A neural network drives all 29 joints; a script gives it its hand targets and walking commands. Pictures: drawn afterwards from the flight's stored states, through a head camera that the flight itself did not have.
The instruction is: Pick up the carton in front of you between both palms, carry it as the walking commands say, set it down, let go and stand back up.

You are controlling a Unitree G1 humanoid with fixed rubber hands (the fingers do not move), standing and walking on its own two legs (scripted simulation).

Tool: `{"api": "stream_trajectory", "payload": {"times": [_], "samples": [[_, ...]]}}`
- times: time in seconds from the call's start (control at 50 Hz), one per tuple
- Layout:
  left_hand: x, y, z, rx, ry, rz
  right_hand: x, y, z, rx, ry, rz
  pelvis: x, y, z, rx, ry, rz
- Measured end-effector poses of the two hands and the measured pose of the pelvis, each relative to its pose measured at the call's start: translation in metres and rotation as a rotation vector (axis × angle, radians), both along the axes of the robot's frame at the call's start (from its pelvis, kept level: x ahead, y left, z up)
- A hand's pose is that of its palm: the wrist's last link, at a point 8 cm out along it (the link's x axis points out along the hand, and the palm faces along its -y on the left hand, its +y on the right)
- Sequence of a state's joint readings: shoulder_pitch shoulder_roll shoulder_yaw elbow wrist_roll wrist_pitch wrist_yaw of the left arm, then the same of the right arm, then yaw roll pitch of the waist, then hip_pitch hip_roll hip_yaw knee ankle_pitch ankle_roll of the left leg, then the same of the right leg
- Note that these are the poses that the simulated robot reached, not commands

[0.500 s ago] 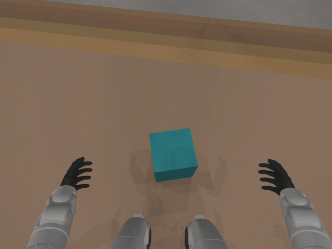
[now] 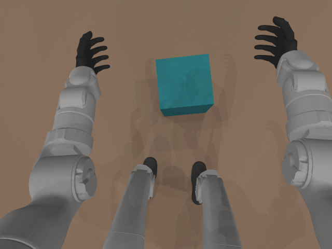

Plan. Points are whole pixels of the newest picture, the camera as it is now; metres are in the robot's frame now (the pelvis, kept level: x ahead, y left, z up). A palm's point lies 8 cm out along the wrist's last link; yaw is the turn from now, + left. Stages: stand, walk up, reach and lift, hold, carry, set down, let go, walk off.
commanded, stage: reach and lift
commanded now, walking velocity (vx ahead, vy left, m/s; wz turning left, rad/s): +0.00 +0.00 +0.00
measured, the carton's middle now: (183, 89) +0.56 +0.00 -0.55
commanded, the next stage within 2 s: none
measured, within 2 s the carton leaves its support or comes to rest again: neither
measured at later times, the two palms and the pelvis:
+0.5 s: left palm (122, 66) +0.53 +0.18 -0.21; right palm (247, 51) +0.59 -0.17 -0.21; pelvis +0.04 +0.00 -0.04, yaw +3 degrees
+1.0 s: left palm (135, 88) +0.52 +0.20 -0.44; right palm (230, 81) +0.57 -0.18 -0.44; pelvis -0.03 +0.01 -0.27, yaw +3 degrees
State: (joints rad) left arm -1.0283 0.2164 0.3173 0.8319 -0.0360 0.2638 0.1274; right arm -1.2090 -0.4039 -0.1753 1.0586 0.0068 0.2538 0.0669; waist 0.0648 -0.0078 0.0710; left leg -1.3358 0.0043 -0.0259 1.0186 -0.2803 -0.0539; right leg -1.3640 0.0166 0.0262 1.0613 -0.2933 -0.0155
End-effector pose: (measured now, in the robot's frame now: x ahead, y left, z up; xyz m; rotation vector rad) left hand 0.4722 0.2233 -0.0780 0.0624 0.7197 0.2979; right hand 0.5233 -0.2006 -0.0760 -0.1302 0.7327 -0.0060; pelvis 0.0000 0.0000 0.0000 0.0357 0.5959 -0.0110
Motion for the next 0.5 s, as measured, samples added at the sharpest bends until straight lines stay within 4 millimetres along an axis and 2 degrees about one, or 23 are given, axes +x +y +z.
{"api": "stream_trajectory", "payload": {"times": [0.16, 0.3, 0.36, 0.42, 0.5], "samples": [[0.043, -0.019, -0.025, -0.040, -0.045, 0.011, 0.049, 0.012, -0.021, 0.030, -0.046, 0.006, 0.001, -0.002, -0.007, 0.004, 0.100, -0.001], [0.077, -0.032, -0.047, -0.042, -0.084, 0.016, 0.090, 0.021, -0.041, 0.055, -0.086, 0.032, 0.019, -0.004, -0.012, 0.015, 0.181, -0.008], [0.078, -0.033, -0.062, -0.040, -0.074, 0.022, 0.093, 0.025, -0.058, 0.062, -0.075, 0.034, 0.029, -0.004, -0.016, 0.021, 0.228, -0.004], [0.070, -0.035, -0.086, -0.053, -0.048, 0.019, 0.085, 0.030, -0.082, 0.052, -0.046, 0.033, 0.037, -0.004, -0.022, 0.023, 0.276, 0.002], [0.056, -0.038, -0.129, -0.074, 0.002, 0.031, 0.067, 0.034, -0.129, 0.049, 0.014, 0.011, 0.042, -0.003, -0.042, 0.024, 0.348, 0.017]]}}
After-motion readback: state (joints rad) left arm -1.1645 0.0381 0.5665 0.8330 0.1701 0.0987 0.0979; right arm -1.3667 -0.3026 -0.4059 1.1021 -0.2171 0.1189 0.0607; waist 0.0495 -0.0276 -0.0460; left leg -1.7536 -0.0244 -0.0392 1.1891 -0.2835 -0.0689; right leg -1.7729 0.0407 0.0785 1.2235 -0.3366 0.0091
